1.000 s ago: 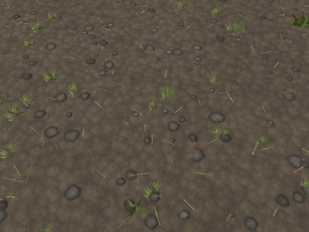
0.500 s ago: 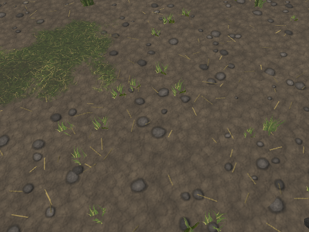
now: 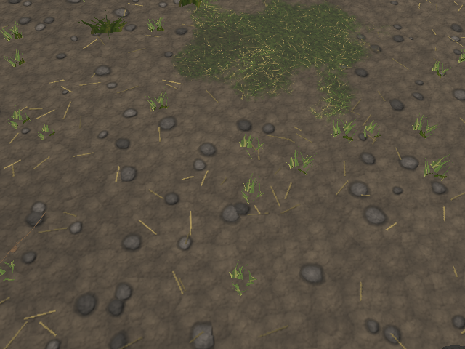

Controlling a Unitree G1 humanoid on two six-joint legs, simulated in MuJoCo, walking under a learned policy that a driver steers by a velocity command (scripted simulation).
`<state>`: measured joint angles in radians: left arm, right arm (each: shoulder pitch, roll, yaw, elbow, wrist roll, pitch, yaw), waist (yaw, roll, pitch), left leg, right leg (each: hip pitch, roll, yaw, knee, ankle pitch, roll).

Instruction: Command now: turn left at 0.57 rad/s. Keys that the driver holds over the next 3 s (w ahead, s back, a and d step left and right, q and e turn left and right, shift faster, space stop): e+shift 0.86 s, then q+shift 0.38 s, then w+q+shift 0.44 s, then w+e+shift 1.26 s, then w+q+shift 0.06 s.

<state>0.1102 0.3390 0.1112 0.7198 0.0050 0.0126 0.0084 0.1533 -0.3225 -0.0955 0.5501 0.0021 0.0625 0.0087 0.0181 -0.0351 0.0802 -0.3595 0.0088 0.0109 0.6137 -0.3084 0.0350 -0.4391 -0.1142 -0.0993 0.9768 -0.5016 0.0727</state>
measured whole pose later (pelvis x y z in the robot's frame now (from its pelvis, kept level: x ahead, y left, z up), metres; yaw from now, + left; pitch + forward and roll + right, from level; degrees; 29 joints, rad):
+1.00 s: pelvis +0.08 -0.03 +0.00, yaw -38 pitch +1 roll +2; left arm 0.11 0.33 0.07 0.56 0.01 0.05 0.03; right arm 0.13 -0.30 -0.08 0.74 -0.03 -0.04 0.01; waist -0.01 -0.05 0.03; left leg -0.30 -0.09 -0.10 0.48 -0.20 0.01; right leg -0.28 0.14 0.31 0.67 -0.47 0.00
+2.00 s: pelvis +0.52 +0.02 +0.00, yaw -7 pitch +1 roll +1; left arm 0.20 0.29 0.02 0.75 0.00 -0.03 -0.07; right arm 0.44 -0.28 -0.02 0.82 -0.02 -0.10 0.02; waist -0.03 -0.03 0.02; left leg 0.19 -0.13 0.09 0.13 -0.35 0.11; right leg -0.84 -0.05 -0.03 0.85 0.07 -0.07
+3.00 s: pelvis +1.37 -0.30 -0.03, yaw -60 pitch +1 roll +2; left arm -0.02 0.29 0.00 0.63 0.03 -0.03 -0.07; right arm 0.55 -0.25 -0.02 0.90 -0.04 -0.06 -0.02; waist -0.05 -0.05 0.04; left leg 0.12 0.06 0.27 0.85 -0.38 -0.04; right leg -0.54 0.08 -0.13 0.70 -0.20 -0.23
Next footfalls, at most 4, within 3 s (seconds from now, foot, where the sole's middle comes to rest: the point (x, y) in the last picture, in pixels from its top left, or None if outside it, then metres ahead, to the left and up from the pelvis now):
0.44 right None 0.03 -0.12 -0.77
0.94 left None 0.20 0.02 -0.77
1.64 left None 0.40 0.07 -0.77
2.14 right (248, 213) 0.83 -0.05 -0.77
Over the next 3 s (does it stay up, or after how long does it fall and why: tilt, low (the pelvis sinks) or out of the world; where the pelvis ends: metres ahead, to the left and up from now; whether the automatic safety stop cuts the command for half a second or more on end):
stays up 1.37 -0.30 -0.03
